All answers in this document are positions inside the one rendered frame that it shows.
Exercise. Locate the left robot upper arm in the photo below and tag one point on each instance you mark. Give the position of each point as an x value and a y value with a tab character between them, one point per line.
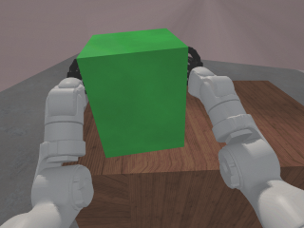
58	195

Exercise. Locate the left robot forearm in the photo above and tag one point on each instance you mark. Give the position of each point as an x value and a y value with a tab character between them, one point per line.
64	126

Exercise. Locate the right robot forearm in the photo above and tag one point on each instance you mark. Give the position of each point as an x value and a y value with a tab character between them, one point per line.
231	124

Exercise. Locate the pedestal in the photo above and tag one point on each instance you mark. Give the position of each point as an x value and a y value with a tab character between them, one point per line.
182	187

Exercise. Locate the right robot upper arm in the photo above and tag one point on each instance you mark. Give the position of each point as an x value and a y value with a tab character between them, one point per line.
251	167

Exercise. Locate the robot left hand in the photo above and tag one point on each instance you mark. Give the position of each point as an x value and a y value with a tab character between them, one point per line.
74	71

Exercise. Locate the carton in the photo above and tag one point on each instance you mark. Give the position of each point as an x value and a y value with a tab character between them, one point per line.
136	85

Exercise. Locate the robot right hand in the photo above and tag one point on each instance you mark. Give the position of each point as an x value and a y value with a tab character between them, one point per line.
194	61

